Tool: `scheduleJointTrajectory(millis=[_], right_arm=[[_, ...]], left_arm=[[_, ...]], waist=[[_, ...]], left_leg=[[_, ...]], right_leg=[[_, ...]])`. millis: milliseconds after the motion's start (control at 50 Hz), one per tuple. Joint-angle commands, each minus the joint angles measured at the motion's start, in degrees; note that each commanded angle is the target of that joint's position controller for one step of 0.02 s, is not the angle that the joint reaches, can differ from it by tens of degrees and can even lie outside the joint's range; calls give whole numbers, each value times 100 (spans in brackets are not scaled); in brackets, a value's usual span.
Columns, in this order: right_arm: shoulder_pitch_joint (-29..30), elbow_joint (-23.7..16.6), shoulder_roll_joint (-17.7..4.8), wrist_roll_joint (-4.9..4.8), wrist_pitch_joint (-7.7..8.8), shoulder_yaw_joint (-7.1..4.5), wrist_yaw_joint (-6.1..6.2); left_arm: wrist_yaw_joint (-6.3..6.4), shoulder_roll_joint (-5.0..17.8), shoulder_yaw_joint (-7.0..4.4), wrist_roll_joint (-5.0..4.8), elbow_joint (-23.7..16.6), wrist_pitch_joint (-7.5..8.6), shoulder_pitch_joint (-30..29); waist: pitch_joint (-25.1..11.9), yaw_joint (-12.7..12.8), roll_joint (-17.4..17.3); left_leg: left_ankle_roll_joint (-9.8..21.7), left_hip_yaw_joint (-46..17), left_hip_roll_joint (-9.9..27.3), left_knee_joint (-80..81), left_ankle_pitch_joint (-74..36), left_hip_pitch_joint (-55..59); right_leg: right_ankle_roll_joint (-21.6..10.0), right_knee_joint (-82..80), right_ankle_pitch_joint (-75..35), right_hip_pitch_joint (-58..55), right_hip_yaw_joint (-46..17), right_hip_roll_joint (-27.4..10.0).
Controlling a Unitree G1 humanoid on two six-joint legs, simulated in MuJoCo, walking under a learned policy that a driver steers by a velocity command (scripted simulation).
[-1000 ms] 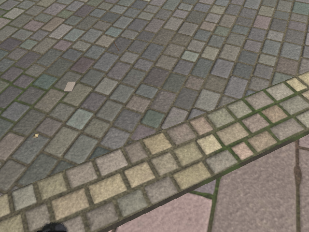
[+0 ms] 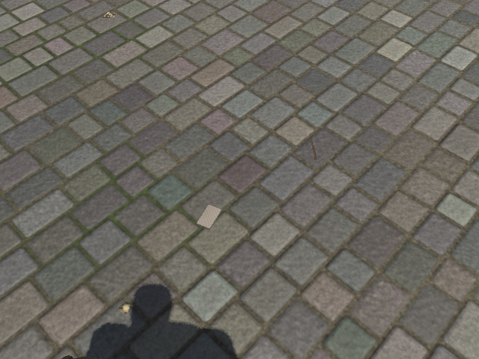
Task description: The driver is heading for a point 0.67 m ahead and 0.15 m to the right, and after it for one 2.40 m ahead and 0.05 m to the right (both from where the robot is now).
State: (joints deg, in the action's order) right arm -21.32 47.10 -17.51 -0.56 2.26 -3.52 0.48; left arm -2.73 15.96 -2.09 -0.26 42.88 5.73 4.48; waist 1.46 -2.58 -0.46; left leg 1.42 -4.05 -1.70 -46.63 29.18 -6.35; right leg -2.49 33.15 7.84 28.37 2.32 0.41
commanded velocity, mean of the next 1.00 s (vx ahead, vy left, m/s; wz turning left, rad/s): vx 0.49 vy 0.00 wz -0.20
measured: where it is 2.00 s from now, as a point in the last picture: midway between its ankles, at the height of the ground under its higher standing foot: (259, 268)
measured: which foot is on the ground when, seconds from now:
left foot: up 0.00-0.48, down 0.50-1.00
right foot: down 0.00-0.50, up 0.52-1.00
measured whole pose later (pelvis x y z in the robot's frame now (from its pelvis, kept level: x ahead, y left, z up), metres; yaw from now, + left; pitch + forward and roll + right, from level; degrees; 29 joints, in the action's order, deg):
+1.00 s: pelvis +0.55 +0.00 +0.00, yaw -15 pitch +2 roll +2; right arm -17.4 51.1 -16.0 -0.7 2.7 -4.2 1.3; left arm -3.5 14.8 -2.9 -0.8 41.1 1.7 4.1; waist 2.5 -3.7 1.5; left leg -1.6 15.7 0.9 -18.0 23.9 5.9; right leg -4.1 34.8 4.4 32.6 3.0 -2.6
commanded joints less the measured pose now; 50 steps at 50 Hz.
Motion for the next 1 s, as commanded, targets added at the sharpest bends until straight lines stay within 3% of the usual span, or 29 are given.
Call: scheduleJointTrajectory(millis=[20, 40, 60, 80, 140, 200, 280, 340, 400, 440, 460, 480, 500, 520, 540, 560, 580, 600, 640, 680, 740, 820, 920, 960, 980, 1000], right_arm=[[163, -605, -779, -180, 278, -102, -55], [525, -703, -738, -144, 302, -78, -29], [689, -735, -689, -40, 303, -94, -18], [563, -711, -624, -18, 270, -108, -22], [368, -608, -362, -1, 145, -66, -9], [907, -767, -263, 49, 128, -22, -2], [1652, -906, -98, 20, 214, 45, -82], [2160, -1050, -96, -28, 264, 62, -167], [2405, -1182, -182, -44, 308, 44, -263], [2151, -1135, -327, -29, 326, -10, -292], [1732, -1027, -456, -2, 338, -85, -275], [863, -772, -716, 18, 343, -226, -225], [-200, -588, -1132, 100, 327, -349, -152], [-388, -478, -1511, 102, 287, -418, -155], [-396, -519, -890, 46, 275, -277, -144], [1, -538, -679, 45, 288, -196, -114], [382, -554, -554, 67, 301, -152, -107], [664, -544, -378, 83, 324, -109, -119], [907, -486, -265, 146, 412, -93, -134], [982, -373, -313, 135, 479, -123, -128], [907, -221, -452, 164, 486, -173, -65], [795, -98, -619, 127, 422, -205, 14], [350, 154, -798, -1, 214, -280, 43], [549, 105, -933, -31, 90, -315, 100], [620, 63, -1003, -53, 26, -334, 146], [713, 17, -1035, -68, -26, -338, 178]], left_arm=[[60, 922, -281, -62, 119, -3, 1666], [80, 853, -248, 1, 45, -22, 1253], [81, 738, -207, 55, 16, -27, 1019], [88, 641, -169, 117, 7, 0, 905], [96, 650, -170, 41, 103, 63, 905], [163, 848, -225, 21, 227, 43, 1068], [222, 930, -234, -39, 376, -25, 1337], [234, 986, -247, -73, 559, -97, 1678], [267, 1041, -281, -96, 691, -206, 1797], [299, 1125, -318, -104, 714, -260, 1704], [310, 1153, -324, -117, 708, -286, 1617], [316, 1039, -272, -94, 685, -307, 1567], [318, 726, -138, 42, 523, -290, 1574], [271, 15, 67, 1, 457, -167, 2362], [246, 699, -89, -145, 565, -79, 2000], [232, 979, -191, -269, 385, -32, 1462], [257, 914, -193, -245, 334, -30, 1192], [274, 853, -221, -168, 327, -67, 1091], [279, 617, -225, -166, 398, -225, 1379], [288, 440, -216, -162, 361, -349, 1351], [279, 383, -227, -116, 192, -398, 1004], [133, 232, -162, -88, -47, -336, 308], [-32, 220, -133, -89, -497, -341, -441], [-91, 364, -214, -37, -590, -349, -283], [-103, 492, -289, -27, -547, -352, 82], [-90, 715, -416, -41, -397, -344, 770]], waist=[[-1253, 876, 881], [-775, 723, 403], [-402, 585, 289], [-360, 392, 475], [-279, 218, 512], [-69, 321, 369], [74, 587, 364], [208, 780, 356], [273, 742, 412], [100, 523, 504], [-156, 249, 529], [-714, -184, 420], [-1633, -565, -158], [-2340, -148, -1676], [-2163, -442, -1057], [-1265, -405, -796], [-840, -231, -461], [-484, -81, -422], [-311, 207, -585], [-122, 314, -444], [40, 282, -295], [211, 43, -188], [422, -183, -135], [262, 50, -316], [-12, 263, -460], [-399, 626, -464]], left_leg=[[96, -405, 184, -2872, -106, -3752], [116, -185, 484, -2611, -617, -3605], [90, -126, 653, -2269, -937, -3451], [74, -168, 809, -2057, -1165, -3073], [-67, -32, 898, -1528, -1356, -2845], [-234, 47, 959, -627, -2155, -3216], [-242, 262, 772, 809, -3331, -2943], [-201, 332, 643, 1357, -3509, -2919], [-23, 285, 569, 1697, -3053, -3034], [140, 370, 438, 1833, -2624, -2596], [251, 501, 274, 1973, -2552, -1863], [423, 538, 235, 2043, -2695, -558], [778, -542, 1265, 1768, -2836, 1290], [1666, -3133, 2567, 2315, -1757, 3079], [1542, -3442, 2478, 2746, -860, 2820], [1257, -2525, 2295, 2901, -971, 2074], [1100, -1880, 2066, 3080, -1408, 1317], [1018, -1385, 1864, 3294, -1802, 719], [984, -746, 1697, 3680, -2253, 21], [1005, -232, 1672, 3888, -2726, -246], [962, 391, 1604, 3987, -3206, -146], [796, 1090, 1465, 4064, -3331, 16], [703, 1384, 1800, 3659, -4014, 1105], [544, 1571, 1777, 2902, -6123, 1275], [448, 1609, 1728, 2282, -7152, 1292], [313, 1651, 1592, 1343, -7462, 1125]], right_leg=[[-1208, -1676, 1823, -4270, -3641, -2010], [-1068, -1770, 1259, -3451, -3017, -1805], [-1082, -1922, 661, -2766, -2594, -1636], [-1060, -2044, 173, -2363, -2292, -1490], [-1136, -2368, -573, -1958, -1626, -1310], [-1137, -2575, -1031, -1989, -1212, -1264], [-894, -2622, -1068, -2069, -671, -1008], [-888, -2514, -983, -2448, -686, -1171], [-809, -2208, -1323, -3056, -789, -1453], [-702, -1812, -2135, -3299, -786, -1526], [-617, -1286, -2988, -3215, -733, -1413], [-463, -294, -3297, -2838, -570, -1112], [-260, 1439, -1780, -1631, -373, -746], [80, 3349, 2229, 628, -335, 279], [55, 3996, 2553, 1233, -1027, 22], [8, 4060, 2041, 1536, -960, -241], [37, 3847, 1525, 1365, -833, -507], [82, 3555, 1191, 1201, -826, -649], [158, 3343, 823, 634, -857, -823], [238, 3150, 624, 694, -858, -865], [313, 2460, -165, 1080, -900, -842], [245, 1104, -1185, 883, -464, -731], [-6, 357, -749, 1226, -107, -594], [-165, 233, -227, 757, 241, -254], [-261, 263, 4, 255, 420, -5], [-399, 64, -107, -581, 472, 231]])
